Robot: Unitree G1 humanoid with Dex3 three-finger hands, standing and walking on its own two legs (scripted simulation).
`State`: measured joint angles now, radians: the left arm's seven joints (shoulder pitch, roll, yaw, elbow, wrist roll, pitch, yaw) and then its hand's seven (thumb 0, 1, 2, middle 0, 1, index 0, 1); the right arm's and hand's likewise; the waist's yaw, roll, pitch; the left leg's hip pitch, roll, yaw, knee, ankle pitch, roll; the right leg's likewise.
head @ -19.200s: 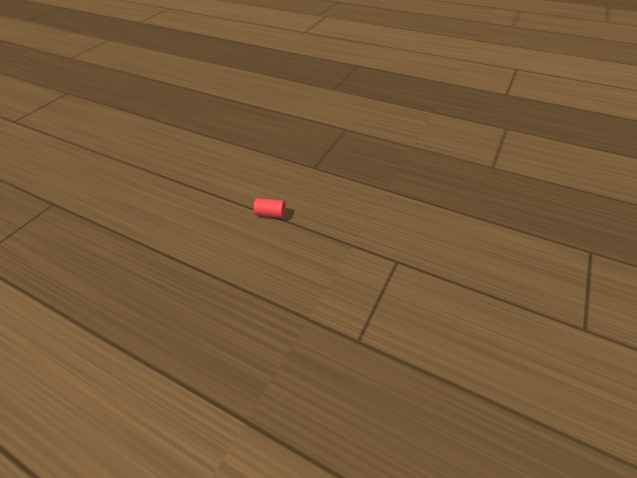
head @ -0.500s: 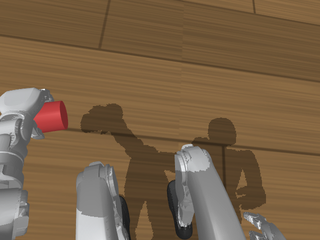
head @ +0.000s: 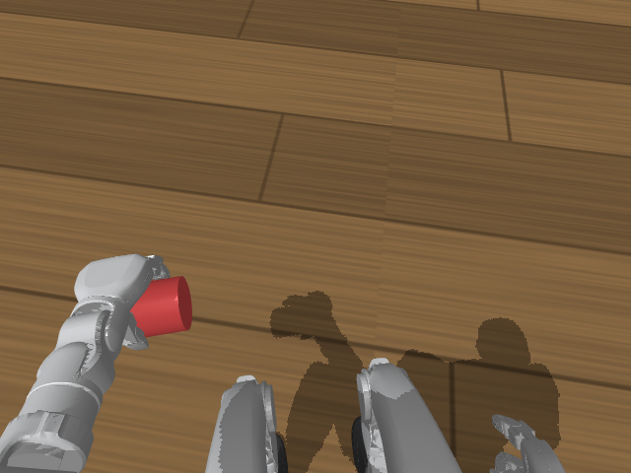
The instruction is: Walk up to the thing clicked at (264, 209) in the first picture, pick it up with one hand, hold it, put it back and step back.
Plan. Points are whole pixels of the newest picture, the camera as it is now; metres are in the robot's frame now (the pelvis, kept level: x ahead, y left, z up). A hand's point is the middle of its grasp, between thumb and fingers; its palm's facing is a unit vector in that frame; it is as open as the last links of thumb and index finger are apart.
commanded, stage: lift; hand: left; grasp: from above
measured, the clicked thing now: (140, 310) +0.38 +0.25 -0.11
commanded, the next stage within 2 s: hold in 0.72 s
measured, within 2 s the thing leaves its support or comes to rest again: neither
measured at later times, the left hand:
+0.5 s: hand (104, 262) +0.38 +0.23 +0.05, palm faces -0.44 -0.07 -0.90, open 10.5 cm
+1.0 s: hand (74, 221) +0.40 +0.23 +0.11, palm faces -0.45 -0.05 -0.89, open 10.5 cm
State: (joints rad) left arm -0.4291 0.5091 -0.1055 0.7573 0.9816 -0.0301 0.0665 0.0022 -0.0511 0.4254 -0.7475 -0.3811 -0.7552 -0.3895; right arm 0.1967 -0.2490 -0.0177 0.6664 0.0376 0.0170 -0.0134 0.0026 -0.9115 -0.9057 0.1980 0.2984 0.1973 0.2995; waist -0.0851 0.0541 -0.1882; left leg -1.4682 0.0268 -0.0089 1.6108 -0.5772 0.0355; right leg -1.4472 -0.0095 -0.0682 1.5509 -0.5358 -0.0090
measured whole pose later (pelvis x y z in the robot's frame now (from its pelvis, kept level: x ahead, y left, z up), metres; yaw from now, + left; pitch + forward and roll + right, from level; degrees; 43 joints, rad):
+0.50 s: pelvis +0.04 +0.00 +0.13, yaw +0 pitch +13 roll -1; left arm -0.38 0.41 -0.18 0.88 0.98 0.01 0.15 0.00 -0.04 0.42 -0.73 -0.40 -0.74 -0.41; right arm 0.27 -0.25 -0.03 0.74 0.05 -0.02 -0.06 0.00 -0.90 -0.90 0.20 0.30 0.20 0.30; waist -0.07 0.04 -0.12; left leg -0.83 0.03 0.03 1.04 -0.44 0.03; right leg -0.83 0.01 -0.03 1.00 -0.40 -0.01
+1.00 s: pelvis +0.08 +0.01 +0.17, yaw +0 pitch +8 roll -1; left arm -0.33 0.41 -0.20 0.82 1.00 0.00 0.09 0.00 -0.04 0.41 -0.74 -0.38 -0.74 -0.39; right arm 0.26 -0.25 -0.05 0.72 0.05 0.02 -0.05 0.00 -0.90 -0.90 0.20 0.30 0.20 0.30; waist -0.04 0.04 -0.08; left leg -0.51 0.01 0.05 0.73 -0.37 0.03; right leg -0.52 0.00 -0.01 0.70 -0.32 0.00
